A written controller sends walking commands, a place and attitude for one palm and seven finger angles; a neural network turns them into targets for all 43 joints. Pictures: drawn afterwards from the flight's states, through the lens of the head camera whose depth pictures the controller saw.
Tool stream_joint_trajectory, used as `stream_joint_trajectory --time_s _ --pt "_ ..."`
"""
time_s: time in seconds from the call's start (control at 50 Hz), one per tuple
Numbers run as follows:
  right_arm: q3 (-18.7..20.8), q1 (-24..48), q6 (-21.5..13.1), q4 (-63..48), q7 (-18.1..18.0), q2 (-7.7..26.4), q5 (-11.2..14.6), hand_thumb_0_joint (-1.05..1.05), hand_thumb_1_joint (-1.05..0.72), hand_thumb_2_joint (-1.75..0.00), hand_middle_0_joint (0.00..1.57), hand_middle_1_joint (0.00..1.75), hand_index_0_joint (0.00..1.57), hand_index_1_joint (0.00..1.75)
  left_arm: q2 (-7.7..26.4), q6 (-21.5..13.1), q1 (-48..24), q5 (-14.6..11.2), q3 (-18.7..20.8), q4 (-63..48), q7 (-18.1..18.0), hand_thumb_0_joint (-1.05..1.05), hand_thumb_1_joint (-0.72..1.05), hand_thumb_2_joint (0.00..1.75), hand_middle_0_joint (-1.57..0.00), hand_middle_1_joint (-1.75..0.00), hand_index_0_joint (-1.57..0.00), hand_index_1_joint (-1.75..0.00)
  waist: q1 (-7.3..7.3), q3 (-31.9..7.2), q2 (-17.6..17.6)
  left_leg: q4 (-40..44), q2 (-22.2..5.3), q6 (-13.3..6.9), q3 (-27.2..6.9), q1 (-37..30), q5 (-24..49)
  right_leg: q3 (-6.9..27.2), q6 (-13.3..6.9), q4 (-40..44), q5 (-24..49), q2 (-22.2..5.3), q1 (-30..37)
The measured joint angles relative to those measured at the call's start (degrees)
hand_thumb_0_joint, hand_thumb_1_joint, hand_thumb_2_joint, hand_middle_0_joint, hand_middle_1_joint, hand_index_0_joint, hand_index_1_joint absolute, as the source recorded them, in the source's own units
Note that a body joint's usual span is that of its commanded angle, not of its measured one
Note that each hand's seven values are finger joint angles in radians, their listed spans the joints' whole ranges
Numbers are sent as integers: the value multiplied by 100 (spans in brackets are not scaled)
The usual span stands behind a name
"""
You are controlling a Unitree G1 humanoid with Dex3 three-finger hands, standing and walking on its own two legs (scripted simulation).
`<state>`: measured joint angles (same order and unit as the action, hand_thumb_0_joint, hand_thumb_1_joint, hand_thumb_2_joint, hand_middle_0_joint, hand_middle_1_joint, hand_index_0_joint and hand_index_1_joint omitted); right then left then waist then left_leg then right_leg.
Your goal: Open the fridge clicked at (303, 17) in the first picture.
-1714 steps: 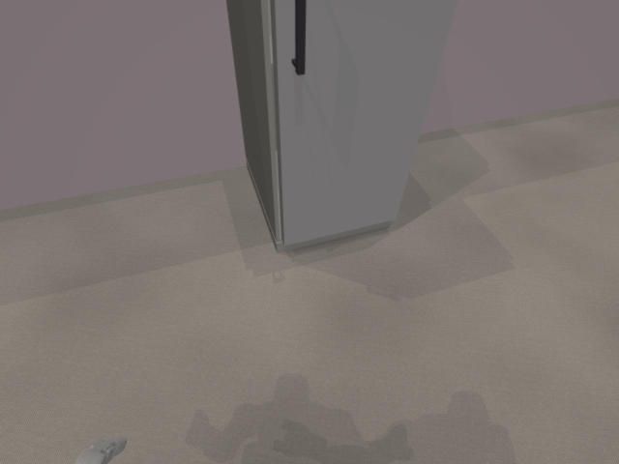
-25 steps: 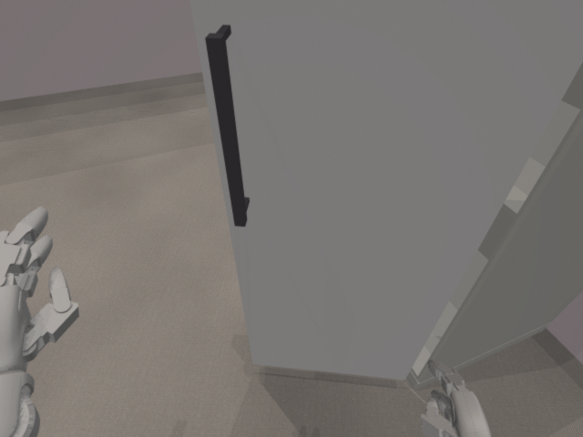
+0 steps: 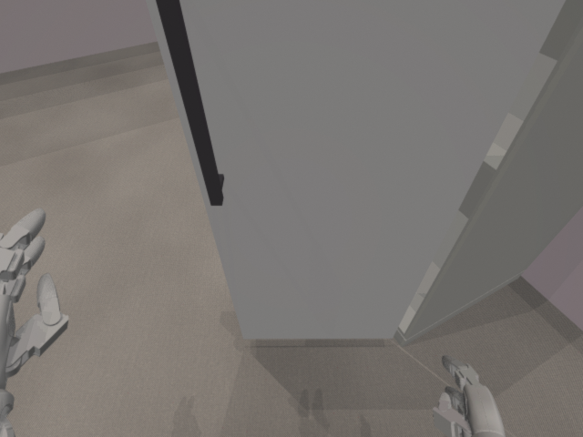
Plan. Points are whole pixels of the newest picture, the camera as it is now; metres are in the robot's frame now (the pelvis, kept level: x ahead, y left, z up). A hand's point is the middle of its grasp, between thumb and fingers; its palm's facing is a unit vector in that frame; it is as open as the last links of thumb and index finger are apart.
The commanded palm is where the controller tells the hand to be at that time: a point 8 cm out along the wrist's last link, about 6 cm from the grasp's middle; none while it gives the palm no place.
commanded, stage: step back with the hand held close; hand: left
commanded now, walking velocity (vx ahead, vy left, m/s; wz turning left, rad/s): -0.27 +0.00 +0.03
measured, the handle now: (200, 114) +0.49 +0.17 +0.20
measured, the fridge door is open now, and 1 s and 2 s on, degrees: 62 62 62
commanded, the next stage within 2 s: stop stepping back and stand still in 0.94 s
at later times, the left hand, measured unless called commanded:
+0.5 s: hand out of the picture +0.12 +0.29 +0.16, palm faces +0.50 -0.76 -0.42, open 7.4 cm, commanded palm +0.05 +0.33 +0.18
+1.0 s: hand out of the picture +0.03 +0.30 +0.16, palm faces +0.43 -0.80 -0.41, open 7.4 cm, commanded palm -0.03 +0.33 +0.18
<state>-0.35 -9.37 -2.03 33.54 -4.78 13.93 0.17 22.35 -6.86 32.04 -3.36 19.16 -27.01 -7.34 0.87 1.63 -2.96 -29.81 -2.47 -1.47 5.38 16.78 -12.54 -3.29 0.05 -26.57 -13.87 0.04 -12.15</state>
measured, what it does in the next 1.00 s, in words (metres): walks backwards: left foot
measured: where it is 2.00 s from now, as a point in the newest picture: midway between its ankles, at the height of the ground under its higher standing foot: outside the picture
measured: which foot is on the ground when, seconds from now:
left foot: down 0.00-0.66, up 0.68-0.76, down 0.78-1.00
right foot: down 0.00-0.82, up 0.84-1.00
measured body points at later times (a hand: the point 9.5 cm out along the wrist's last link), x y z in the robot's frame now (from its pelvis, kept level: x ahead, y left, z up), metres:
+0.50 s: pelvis -0.07 +0.02 -0.01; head -0.06 +0.04 +0.43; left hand +0.09 +0.33 +0.18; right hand +0.11 -0.21 -0.09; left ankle +0.04 +0.10 -0.74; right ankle +0.00 -0.12 -0.73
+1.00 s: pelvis -0.17 +0.03 +0.00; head -0.14 +0.07 +0.44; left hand +0.00 +0.34 +0.18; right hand +0.05 -0.18 -0.06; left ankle -0.06 +0.12 -0.74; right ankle -0.22 -0.11 -0.70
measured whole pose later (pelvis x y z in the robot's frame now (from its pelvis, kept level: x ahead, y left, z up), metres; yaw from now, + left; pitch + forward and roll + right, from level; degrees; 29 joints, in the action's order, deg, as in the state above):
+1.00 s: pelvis -0.17 +0.03 +0.00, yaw +1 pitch +1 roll -3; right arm -0.8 -6.7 -7.0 32.7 -3.6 9.1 -1.5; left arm 25.0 -11.2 29.2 -3.1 23.9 -31.7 -9.0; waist 2.2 2.5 1.9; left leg -29.0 -3.2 -2.6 3.4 25.2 -5.3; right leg 1.7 1.1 -48.7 -27.3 4.4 -19.5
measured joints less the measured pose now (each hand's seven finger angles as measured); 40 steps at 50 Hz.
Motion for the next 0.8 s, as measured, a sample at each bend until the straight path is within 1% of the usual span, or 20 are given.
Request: stream_joint_trajectory --time_s 0.06,0.14,0.22,0.28,0.32,0.38,0.46,0.5,0.54,0.58,0.6,0.64,0.66,0.7,0.74,0.76,0.78,0.8 --pt "18 -53 60 -55 -56 -10 15 2 -90 -90 20 30 20 30 148 -9 77 -14 101 -106 -57 2 89 89 -22 -30 -21 -30 -1 -10 43 -110 29 -45 18 126 2 17 35 -161 -18 -40 -149" --pt "-5 -110 38 -85 -89 -33 17 2 -90 -90 20 30 20 30 232 -109 -27 -8 301 -116 -171 2 89 89 -22 -30 -21 -30 54 -2 77 -201 51 -104 24 282 64 21 68 -283 35 -71 -317" --pt "-52 -153 -57 -90 -83 -69 20 2 -90 -90 20 30 20 30 130 -236 -178 48 399 -26 -260 2 89 89 -21 -30 -21 -30 99 8 76 -281 64 -153 10 446 150 4 86 -378 111 -90 -477" --pt "-81 -197 -127 -63 -70 -98 9 2 -90 -90 20 30 20 30 -7 -309 -250 112 363 33 -296 1 89 89 -21 -30 -21 -30 107 3 70 -369 68 -170 -30 574 168 -32 87 -424 159 -94 -569" --pt "-96 -232 -161 -30 -61 -123 -6 2 -90 -90 20 30 20 30 -94 -343 -269 149 305 37 -316 1 89 90 -21 -30 -21 -30 108 -6 93 -445 79 -167 -58 659 59 -39 67 -441 165 -91 -623" --pt "-117 -284 -216 17 -66 -156 -48 2 -90 -90 20 30 20 30 -149 -382 -304 201 231 -32 -340 2 89 90 -21 -30 -21 -30 86 12 149 -469 105 -174 -114 751 -3 -34 37 -441 131 -70 -684" --pt "-132 -312 -322 36 -86 -186 -84 2 -90 -90 20 30 20 30 -28 -497 -376 242 281 -221 -363 2 89 90 -21 -30 -21 -30 29 130 225 -450 127 -217 -185 820 415 3 56 -533 265 -18 -756" --pt "-113 -318 -352 42 -84 -204 -91 2 -90 -90 20 30 20 30 53 -577 -423 283 357 -242 -349 2 89 89 -21 -30 -21 -30 -10 174 223 -520 138 -246 -244 861 400 72 77 -693 -9 61 -801" --pt "-76 -351 -376 33 -69 -218 -102 2 -90 -90 20 30 20 30 114 -639 -459 325 436 -207 -319 2 89 89 -21 -30 -21 -30 -68 172 185 -545 152 -253 -313 909 365 139 31 -960 -314 166 -783" --pt "-48 -404 -395 38 -45 -241 -107 2 -90 -90 20 30 20 30 182 -672 -416 294 517 -197 -298 2 89 89 -21 -30 -21 -30 -99 79 184 -476 166 -233 -311 981 512 178 -27 -1061 -459 243 -598" --pt "-48 -420 -404 40 -29 -260 -102 2 -90 -90 20 30 20 30 225 -685 -348 260 575 -227 -303 2 89 89 -21 -30 -21 -30 -86 4 240 -465 197 -216 -262 1051 551 233 -77 -939 -471 242 -463" --pt "-34 -310 -391 120 4 -239 -107 2 -90 -90 20 30 20 30 134 -729 -231 200 612 -247 -318 1 89 89 -21 -30 -21 -30 11 -18 185 -523 138 -139 -232 1154 360 286 -81 -835 -396 296 -499" --pt "-28 -244 -373 168 19 -235 -125 2 -90 -90 20 30 20 30 92 -742 -170 176 598 -253 -333 1 89 90 -21 -30 -21 -30 57 -3 183 -546 127 -40 -217 1166 146 324 -63 -785 -331 305 -510" --pt "-18 -155 -348 262 36 -247 -116 2 -90 -90 20 30 20 30 44 -731 -119 146 494 -264 -352 1 89 90 -21 -30 -21 -30 164 7 277 -805 179 144 -234 1142 -149 437 -32 -694 -204 260 -513" --pt "-25 -114 -306 306 17 -262 -116 2 -90 -90 20 30 20 30 21 -677 -148 155 360 -264 -340 1 89 90 -21 -30 -21 -30 222 -52 414 -1057 228 235 -274 982 -236 543 9 -610 -103 189 -529" --pt "-35 -97 -290 302 -2 -257 -118 2 -90 -90 20 30 20 30 18 -645 -197 162 301 -262 -330 1 89 90 -21 -30 -21 -30 220 -93 462 -1046 226 253 -303 842 -155 570 37 -581 -62 161 -552" --pt "-46 -78 -279 275 -23 -235 -119 2 -90 -90 20 30 20 30 22 -620 -261 172 251 -264 -317 1 89 90 -21 -30 -21 -30 201 -137 471 -906 186 243 -351 671 91 572 69 -577 -30 159 -599" --pt "-45 -44 -273 231 -47 -194 -115 2 -90 -90 20 30 20 30 30 -601 -352 181 209 -261 -301 1 89 90 -21 -30 -21 -30 157 -171 437 -653 178 152 -403 549 -16 544 105 -598 -6 174 -676"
